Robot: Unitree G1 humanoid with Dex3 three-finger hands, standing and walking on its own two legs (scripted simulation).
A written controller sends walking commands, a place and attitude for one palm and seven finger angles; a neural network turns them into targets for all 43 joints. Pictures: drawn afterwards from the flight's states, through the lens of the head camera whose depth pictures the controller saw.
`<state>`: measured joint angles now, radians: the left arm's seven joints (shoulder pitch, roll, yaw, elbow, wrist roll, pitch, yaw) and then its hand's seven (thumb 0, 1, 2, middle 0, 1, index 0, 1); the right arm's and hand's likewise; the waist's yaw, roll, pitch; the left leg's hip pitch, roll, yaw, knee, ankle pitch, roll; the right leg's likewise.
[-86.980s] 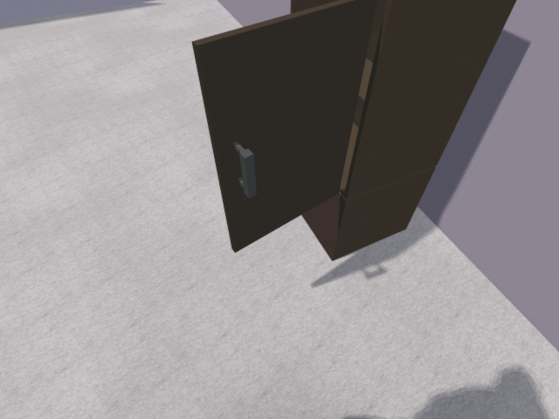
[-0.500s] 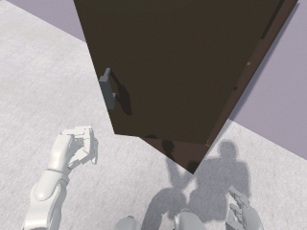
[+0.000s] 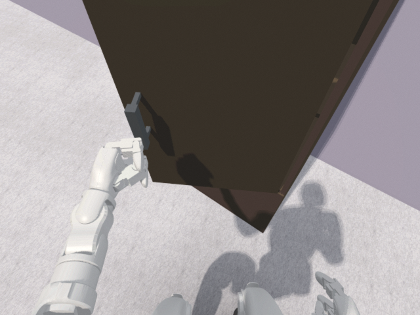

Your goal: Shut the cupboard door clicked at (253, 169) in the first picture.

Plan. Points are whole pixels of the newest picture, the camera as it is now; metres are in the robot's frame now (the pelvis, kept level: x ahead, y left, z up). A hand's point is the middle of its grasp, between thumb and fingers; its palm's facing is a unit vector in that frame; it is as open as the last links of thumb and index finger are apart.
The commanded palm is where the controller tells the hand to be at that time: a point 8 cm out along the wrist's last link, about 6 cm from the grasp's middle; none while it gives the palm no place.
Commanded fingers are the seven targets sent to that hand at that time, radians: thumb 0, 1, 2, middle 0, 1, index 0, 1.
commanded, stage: bring the fist close to the handle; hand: left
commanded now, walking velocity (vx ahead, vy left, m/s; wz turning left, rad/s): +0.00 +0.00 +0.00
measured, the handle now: (140, 121) +0.49 +0.16 +0.06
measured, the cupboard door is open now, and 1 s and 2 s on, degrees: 30 27 15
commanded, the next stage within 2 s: push the door shut along its arc in 0.48 s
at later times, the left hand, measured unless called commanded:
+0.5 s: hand (148, 165) +0.38 +0.12 +0.07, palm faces -0.11 -0.99 -0.03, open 3.1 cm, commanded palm +0.36 +0.19 +0.06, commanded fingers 0.00 0.90 0.90 -1.30 -1.50 -1.30 -1.50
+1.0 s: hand (150, 140) +0.43 +0.13 +0.07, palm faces -0.22 -0.97 -0.04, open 3.1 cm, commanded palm +0.43 +0.18 +0.06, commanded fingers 0.00 0.90 0.90 -1.30 -1.50 -1.30 -1.50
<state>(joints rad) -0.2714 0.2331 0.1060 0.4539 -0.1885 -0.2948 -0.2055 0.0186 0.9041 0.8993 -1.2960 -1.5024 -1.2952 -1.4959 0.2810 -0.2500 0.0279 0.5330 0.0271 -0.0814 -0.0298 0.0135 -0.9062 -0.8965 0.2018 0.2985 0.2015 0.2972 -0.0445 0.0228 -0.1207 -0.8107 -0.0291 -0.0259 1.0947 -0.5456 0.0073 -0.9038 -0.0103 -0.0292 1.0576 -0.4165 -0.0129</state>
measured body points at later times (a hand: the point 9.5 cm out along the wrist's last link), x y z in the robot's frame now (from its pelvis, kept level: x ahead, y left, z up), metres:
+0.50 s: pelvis -0.01 -0.01 +0.00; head +0.07 -0.02 +0.45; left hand +0.38 +0.18 +0.07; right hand +0.09 -0.26 -0.11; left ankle -0.01 +0.12 -0.66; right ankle +0.05 -0.11 -0.66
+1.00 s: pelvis -0.02 +0.00 -0.01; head +0.08 +0.00 +0.43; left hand +0.44 +0.18 +0.07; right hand +0.07 -0.26 -0.13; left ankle -0.01 +0.12 -0.66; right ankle +0.05 -0.11 -0.66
